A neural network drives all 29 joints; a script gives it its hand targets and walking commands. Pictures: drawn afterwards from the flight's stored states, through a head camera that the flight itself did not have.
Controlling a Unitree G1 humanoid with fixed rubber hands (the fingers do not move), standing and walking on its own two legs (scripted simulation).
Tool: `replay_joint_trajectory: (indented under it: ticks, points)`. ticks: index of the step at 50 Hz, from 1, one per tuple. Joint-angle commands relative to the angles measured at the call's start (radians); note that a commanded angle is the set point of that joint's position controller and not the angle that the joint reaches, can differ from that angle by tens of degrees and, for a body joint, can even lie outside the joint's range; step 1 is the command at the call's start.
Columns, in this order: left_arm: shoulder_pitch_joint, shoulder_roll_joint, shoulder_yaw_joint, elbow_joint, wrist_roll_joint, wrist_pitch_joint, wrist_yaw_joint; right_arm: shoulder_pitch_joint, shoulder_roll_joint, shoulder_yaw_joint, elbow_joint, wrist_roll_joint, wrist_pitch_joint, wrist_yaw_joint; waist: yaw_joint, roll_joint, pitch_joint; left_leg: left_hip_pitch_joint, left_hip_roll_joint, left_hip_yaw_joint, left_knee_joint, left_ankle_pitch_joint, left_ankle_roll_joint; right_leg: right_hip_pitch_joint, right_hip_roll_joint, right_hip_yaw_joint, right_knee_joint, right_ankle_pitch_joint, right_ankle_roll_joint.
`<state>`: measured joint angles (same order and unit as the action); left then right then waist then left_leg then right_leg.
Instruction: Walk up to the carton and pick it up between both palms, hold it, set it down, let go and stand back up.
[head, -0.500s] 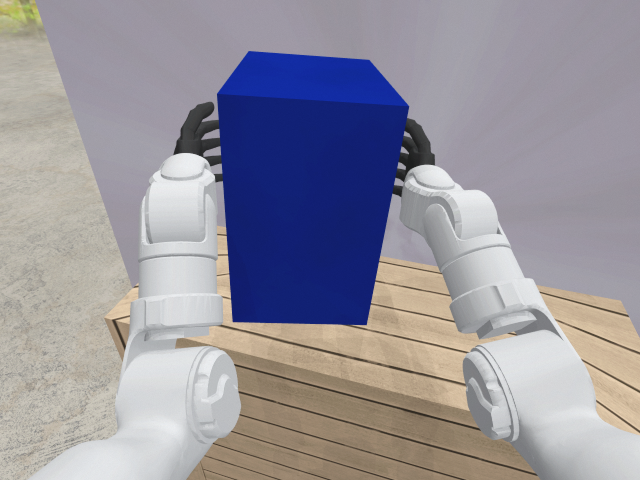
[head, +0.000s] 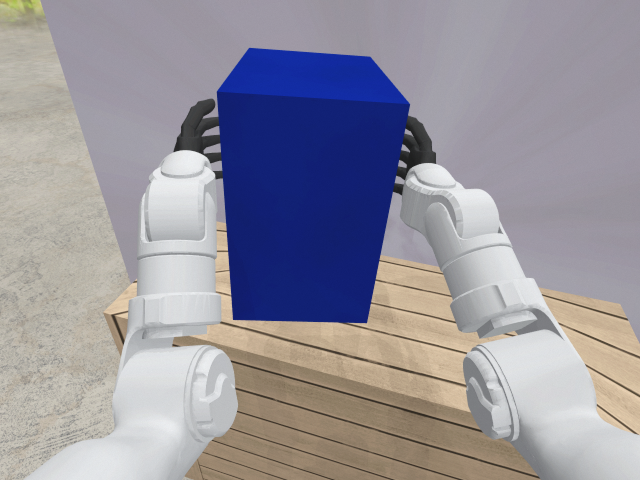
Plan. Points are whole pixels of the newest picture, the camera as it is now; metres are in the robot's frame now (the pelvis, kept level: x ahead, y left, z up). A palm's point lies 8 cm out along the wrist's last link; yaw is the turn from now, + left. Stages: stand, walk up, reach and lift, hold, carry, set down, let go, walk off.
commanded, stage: hold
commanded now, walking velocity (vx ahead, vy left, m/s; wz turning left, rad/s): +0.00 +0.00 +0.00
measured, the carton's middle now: (305, 180) +0.42 -0.01 +0.24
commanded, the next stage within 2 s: set down in 0.20 s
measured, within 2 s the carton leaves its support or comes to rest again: neither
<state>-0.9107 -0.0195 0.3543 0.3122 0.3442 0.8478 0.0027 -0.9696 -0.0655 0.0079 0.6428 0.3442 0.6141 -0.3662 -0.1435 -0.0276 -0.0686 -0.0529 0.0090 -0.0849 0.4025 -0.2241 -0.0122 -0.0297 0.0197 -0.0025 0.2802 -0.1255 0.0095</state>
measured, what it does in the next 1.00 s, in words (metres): stands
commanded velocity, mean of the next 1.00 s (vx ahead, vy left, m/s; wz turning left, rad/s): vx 0.00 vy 0.00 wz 0.00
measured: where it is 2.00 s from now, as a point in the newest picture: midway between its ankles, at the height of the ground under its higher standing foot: outside the picture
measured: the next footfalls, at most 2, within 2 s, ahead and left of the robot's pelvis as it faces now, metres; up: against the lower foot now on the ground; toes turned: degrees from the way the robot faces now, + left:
none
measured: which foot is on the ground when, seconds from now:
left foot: down 0.00-1.00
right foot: down 0.00-1.00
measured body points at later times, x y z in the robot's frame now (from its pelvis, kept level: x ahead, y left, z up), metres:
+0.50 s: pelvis +0.00 +0.00 +0.00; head -0.07 +0.03 +0.44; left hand +0.41 +0.12 +0.31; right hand +0.39 -0.14 +0.30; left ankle +0.01 +0.12 -0.75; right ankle +0.03 -0.13 -0.75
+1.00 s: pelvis +0.00 -0.01 +0.00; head -0.01 +0.04 +0.45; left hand +0.43 +0.08 +0.22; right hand +0.39 -0.17 +0.19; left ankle +0.01 +0.12 -0.75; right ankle +0.03 -0.13 -0.75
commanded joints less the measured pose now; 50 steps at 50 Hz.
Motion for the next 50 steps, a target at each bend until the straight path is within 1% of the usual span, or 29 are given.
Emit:
replay_joint_trajectory:
  ticks: [1,4,6,7,8,10,11,13,14,17,18,19,21,22,23,26,30,31,34,37,38,40,41,43,44,45,47,48,50]
  points:
    - [-0.782,-0.62,-0.412,-0.036,-0.197,-0.06,-0.143,-0.867,0.667,0.265,-0.325,0.17,-0.051,0.14,-0.002,0.081,-0.351,-0.049,-0.069,0.073,-0.083,0.202,-0.045,0.213,0.074,-0.029,0.013,0.216,0.035]
    - [-0.782,-0.632,-0.424,-0.077,-0.193,-0.06,-0.138,-0.84,0.663,0.254,-0.307,0.145,-0.056,0.151,-0.009,0.085,-0.376,-0.046,-0.062,0.065,-0.093,0.187,-0.047,0.213,0.07,-0.031,0.017,0.198,0.027]
    - [-0.735,-0.627,-0.421,-0.081,-0.191,-0.051,-0.136,-0.828,0.656,0.26,-0.337,0.162,-0.053,0.147,-0.01,0.079,-0.382,-0.033,-0.06,0.066,-0.08,0.249,-0.052,0.235,0.073,-0.029,0.022,0.266,0.028]
    - [-0.721,-0.62,-0.429,-0.118,-0.194,-0.053,-0.138,-0.819,0.673,0.292,-0.363,0.182,-0.054,0.144,0.005,0.069,-0.403,-0.014,-0.063,0.072,-0.065,0.282,-0.047,0.254,0.075,-0.025,0.03,0.31,0.034]
    - [-0.728,-0.617,-0.429,-0.119,-0.197,-0.047,-0.14,-0.81,0.653,0.285,-0.353,0.178,-0.049,0.139,-0.008,0.082,-0.385,-0.018,-0.067,0.066,-0.065,0.283,-0.055,0.251,0.075,-0.03,0.032,0.314,0.035]
    - [-0.717,-0.61,-0.425,-0.104,-0.195,-0.043,-0.148,-0.8,0.659,0.282,-0.345,0.181,-0.044,0.136,-0.01,0.071,-0.364,-0.018,-0.066,0.074,-0.071,0.267,-0.052,0.257,0.071,-0.027,0.027,0.31,0.035]
    - [-0.795,-0.591,-0.418,-0.043,-0.201,-0.036,-0.157,-0.884,0.676,0.274,-0.289,0.148,-0.045,0.142,0.009,0.044,-0.344,-0.048,-0.076,0.074,-0.085,0.218,-0.026,0.189,0.078,-0.045,0.011,0.216,0.053]
    - [-0.863,-0.58,-0.381,0.014,-0.194,-0.065,-0.163,-0.928,0.681,0.211,-0.234,0.103,-0.075,0.163,0.01,0.025,-0.31,-0.088,-0.075,0.078,-0.112,0.096,-0.006,0.126,0.072,-0.053,-0.006,0.103,0.053]
    - [-0.879,-0.595,-0.391,0.008,-0.208,-0.086,-0.163,-0.955,0.7,0.204,-0.273,0.085,-0.097,0.168,0.008,0.018,-0.35,-0.076,-0.073,0.078,-0.109,0.093,-0.005,0.139,0.07,-0.053,-0.007,0.101,0.058]
    - [-0.909,-0.622,-0.412,-0.016,-0.228,-0.147,-0.159,-0.957,0.716,0.175,-0.28,0.058,-0.154,0.174,-0.011,0.042,-0.457,-0.014,-0.076,0.07,-0.078,0.175,-0.019,0.169,0.069,-0.053,0.007,0.203,0.054]
    - [-0.892,-0.622,-0.394,0.029,-0.222,-0.159,-0.16,-0.965,0.709,0.173,-0.285,0.052,-0.172,0.176,-0.004,0.04,-0.468,0.007,-0.081,0.072,-0.076,0.193,-0.018,0.172,0.071,-0.051,0.002,0.211,0.057]
    - [-0.888,-0.626,-0.407,-0.007,-0.228,-0.187,-0.158,-0.959,0.705,0.161,-0.307,0.035,-0.205,0.176,-0.024,0.061,-0.499,0.04,-0.08,0.07,-0.064,0.246,-0.03,0.181,0.069,-0.063,0.011,0.254,0.059]
    - [-0.872,-0.614,-0.37,0.058,-0.185,-0.218,-0.168,-0.937,0.656,0.118,-0.232,-0.015,-0.245,0.183,-0.039,0.074,-0.434,0.051,-0.078,0.071,-0.072,0.245,-0.034,0.162,0.065,-0.074,-0.005,0.234,0.056]
    - [-0.843,-0.582,-0.319,0.113,-0.141,-0.225,-0.176,-0.92,0.628,0.085,-0.166,-0.062,-0.261,0.189,-0.031,0.063,-0.367,0.041,-0.074,0.076,-0.088,0.197,-0.032,0.156,0.063,-0.086,-0.017,0.18,0.055]
    - [-0.819,-0.555,-0.297,0.148,-0.114,-0.235,-0.187,-0.853,0.603,0.038,-0.101,-0.106,-0.281,0.196,-0.05,0.057,-0.32,0.034,-0.073,0.083,-0.112,0.143,-0.028,0.149,0.054,-0.088,-0.029,0.138,0.052]
    - [-0.711,-0.498,-0.182,0.249,-0.004,-0.244,-0.227,-0.741,0.526,-0.076,0.024,-0.22,-0.339,0.223,-0.055,0.067,-0.161,-0.027,-0.064,0.102,-0.183,0.005,-0.014,0.182,0.036,-0.105,-0.053,0.022,0.043]
    - [-0.626,-0.455,-0.128,0.241,0.055,-0.277,-0.243,-0.688,0.502,-0.109,0.026,-0.285,-0.434,0.249,-0.046,0.036,-0.171,0.013,-0.065,0.122,-0.184,0.096,-0.014,0.245,0.034,-0.129,-0.041,0.111,0.045]
    - [-0.629,-0.468,-0.141,0.224,0.054,-0.287,-0.241,-0.704,0.501,-0.108,-0.005,-0.288,-0.461,0.255,-0.042,0.043,-0.176,0.028,-0.069,0.122,-0.18,0.128,-0.015,0.24,0.036,-0.132,-0.043,0.132,0.045]
    - [-0.597,-0.537,-0.234,0.125,0.023,-0.315,-0.219,-0.727,0.525,-0.026,-0.111,-0.273,-0.551,0.263,-0.041,0.053,-0.292,0.127,-0.071,0.123,-0.106,0.367,-0.04,0.264,0.051,-0.158,-0.015,0.296,0.048]
    - [-0.617,-0.604,-0.337,0.059,-0.022,-0.341,-0.19,-0.753,0.544,0.048,-0.173,-0.251,-0.61,0.271,-0.044,0.052,-0.373,0.2,-0.067,0.112,-0.052,0.48,-0.056,0.251,0.061,-0.169,-0.005,0.36,0.04]
    - [-0.623,-0.613,-0.374,0.027,-0.032,-0.351,-0.177,-0.741,0.543,0.064,-0.17,-0.253,-0.622,0.274,-0.05,0.072,-0.387,0.224,-0.062,0.103,-0.043,0.499,-0.06,0.234,0.059,-0.165,-0.001,0.368,0.036]
    - [-0.638,-0.627,-0.428,0.007,-0.065,-0.371,-0.159,-0.752,0.545,0.091,-0.202,-0.255,-0.645,0.277,-0.06,0.064,-0.408,0.238,-0.058,0.092,-0.03,0.482,-0.062,0.203,0.055,-0.167,-0.005,0.348,0.034]
    - [-0.644,-0.623,-0.443,-0.006,-0.064,-0.378,-0.15,-0.742,0.551,0.103,-0.202,-0.26,-0.648,0.277,-0.047,0.063,-0.424,0.236,-0.062,0.094,-0.035,0.453,-0.06,0.202,0.051,-0.166,-0.001,0.349,0.036]
    - [-0.662,-0.626,-0.482,-0.032,-0.082,-0.395,-0.131,-0.727,0.554,0.113,-0.202,-0.264,-0.659,0.277,-0.064,0.067,-0.437,0.228,-0.055,0.086,-0.043,0.417,-0.056,0.199,0.044,-0.158,0.007,0.356,0.033]
    - [-0.666,-0.639,-0.499,-0.035,-0.096,-0.404,-0.125,-0.74,0.559,0.121,-0.214,-0.257,-0.665,0.277,-0.051,0.058,-0.462,0.217,-0.057,0.081,-0.04,0.406,-0.053,0.202,0.035,-0.154,0.012,0.372,0.039]
    - [-0.654,-0.645,-0.523,-0.027,-0.1,-0.405,-0.117,-0.744,0.558,0.126,-0.241,-0.258,-0.668,0.276,-0.062,0.072,-0.484,0.216,-0.053,0.08,-0.042,0.396,-0.052,0.203,0.033,-0.15,0.015,0.372,0.037]
    - [-0.664,-0.649,-0.533,-0.009,-0.11,-0.412,-0.104,-0.755,0.558,0.124,-0.227,-0.257,-0.666,0.278,-0.043,0.07,-0.484,0.181,-0.062,0.08,-0.047,0.348,-0.049,0.195,0.031,-0.146,0.016,0.362,0.042]
    - [-0.64,-0.648,-0.538,0.005,-0.113,-0.409,-0.101,-0.758,0.548,0.121,-0.244,-0.256,-0.666,0.276,-0.053,0.068,-0.512,0.196,-0.058,0.072,-0.051,0.337,-0.049,0.185,0.022,-0.143,0.018,0.366,0.038]
    - [-0.628,-0.621,-0.498,0.031,-0.103,-0.41,-0.101,-0.719,0.558,0.12,-0.2,-0.254,-0.654,0.277,-0.028,0.053,-0.481,0.16,-0.063,0.08,-0.067,0.271,-0.03,0.192,0.013,-0.135,0.014,0.357,0.046]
